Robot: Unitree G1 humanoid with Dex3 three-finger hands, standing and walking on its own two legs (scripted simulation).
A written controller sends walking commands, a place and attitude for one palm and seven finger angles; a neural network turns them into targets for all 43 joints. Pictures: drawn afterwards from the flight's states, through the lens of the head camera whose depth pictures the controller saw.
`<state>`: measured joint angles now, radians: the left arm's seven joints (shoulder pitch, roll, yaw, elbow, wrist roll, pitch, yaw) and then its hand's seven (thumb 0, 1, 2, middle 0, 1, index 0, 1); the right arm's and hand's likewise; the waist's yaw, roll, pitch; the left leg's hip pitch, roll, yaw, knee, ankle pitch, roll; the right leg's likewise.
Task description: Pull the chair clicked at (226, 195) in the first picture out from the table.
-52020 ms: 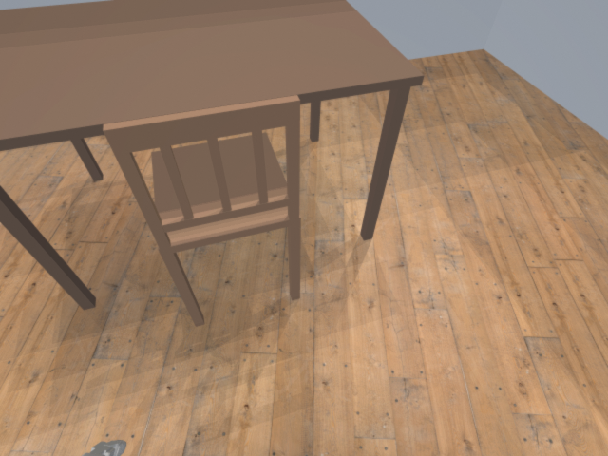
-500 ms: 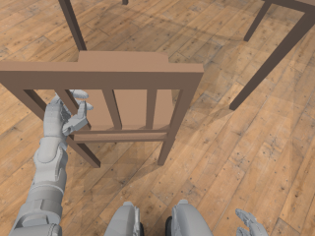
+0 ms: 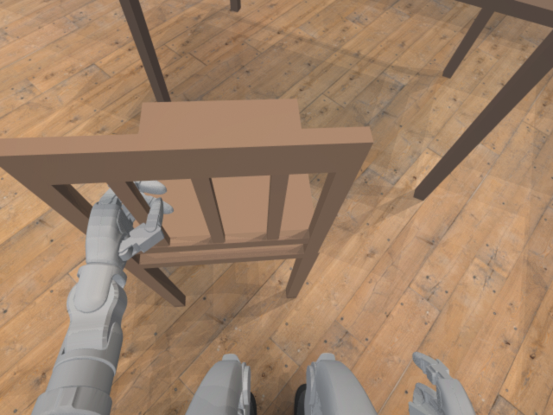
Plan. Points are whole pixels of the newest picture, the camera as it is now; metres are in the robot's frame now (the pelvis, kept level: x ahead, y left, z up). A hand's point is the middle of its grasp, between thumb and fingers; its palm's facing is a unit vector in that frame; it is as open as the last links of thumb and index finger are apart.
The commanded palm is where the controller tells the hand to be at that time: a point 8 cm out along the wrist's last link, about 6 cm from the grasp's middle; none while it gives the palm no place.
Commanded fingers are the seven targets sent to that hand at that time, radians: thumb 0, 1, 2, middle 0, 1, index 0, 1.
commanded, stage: step backward, pulling the chair out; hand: left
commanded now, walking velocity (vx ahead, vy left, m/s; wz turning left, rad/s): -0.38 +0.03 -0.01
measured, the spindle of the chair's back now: (211, 211) +0.40 +0.11 -0.01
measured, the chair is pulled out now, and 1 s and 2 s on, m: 0.46 0.54 0.64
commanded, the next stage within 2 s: stop walking, hand still on the chair in 1.28 s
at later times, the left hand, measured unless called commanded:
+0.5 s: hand (159, 241) +0.34 +0.17 +0.02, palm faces +0.09 -0.99 -0.14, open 5.1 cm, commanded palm +0.31 +0.22 +0.02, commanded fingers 0.00 0.90 0.90 -0.50 -1.45 -0.50 -1.45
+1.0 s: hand (169, 303) +0.26 +0.14 +0.02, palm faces +0.01 -0.99 -0.14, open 5.1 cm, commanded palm +0.24 +0.20 +0.03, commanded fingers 0.00 0.90 0.90 -0.50 -1.45 -0.50 -1.45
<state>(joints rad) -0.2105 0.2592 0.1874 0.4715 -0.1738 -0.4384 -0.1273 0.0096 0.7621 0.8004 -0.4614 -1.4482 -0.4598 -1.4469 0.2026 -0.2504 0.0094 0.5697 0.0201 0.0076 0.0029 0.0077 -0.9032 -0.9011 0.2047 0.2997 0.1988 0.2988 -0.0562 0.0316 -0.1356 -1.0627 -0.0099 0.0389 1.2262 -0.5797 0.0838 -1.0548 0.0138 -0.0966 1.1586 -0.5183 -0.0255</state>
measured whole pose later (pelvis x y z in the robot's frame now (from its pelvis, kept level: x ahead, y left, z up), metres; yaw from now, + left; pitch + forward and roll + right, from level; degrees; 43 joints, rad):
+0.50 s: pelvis -0.01 +0.01 +0.09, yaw -2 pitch +7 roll -1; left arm -0.31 0.22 0.13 0.86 -0.09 -0.23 0.07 0.03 0.73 0.76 -0.36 -1.18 -0.49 -1.45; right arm 0.23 -0.26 -0.01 0.62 0.03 0.14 -0.09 0.01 -0.90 -0.90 0.20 0.30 0.20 0.30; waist -0.07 0.00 0.08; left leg -0.42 -0.03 0.10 0.61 -0.31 0.09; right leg -0.45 0.02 0.00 0.59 -0.25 0.00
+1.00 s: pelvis -0.07 +0.01 +0.09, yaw +0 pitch +4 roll +0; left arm -0.33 0.17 0.01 0.89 -0.07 -0.21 0.10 0.01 0.72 0.75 -0.29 -1.17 -0.49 -1.45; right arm 0.21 -0.29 -0.03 0.66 0.05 0.10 -0.12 0.01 -0.90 -0.90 0.20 0.30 0.20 0.30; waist -0.06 -0.02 0.09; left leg -0.40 -0.02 0.04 0.57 -0.25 0.04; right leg -0.48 -0.03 -0.02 0.59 -0.21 0.00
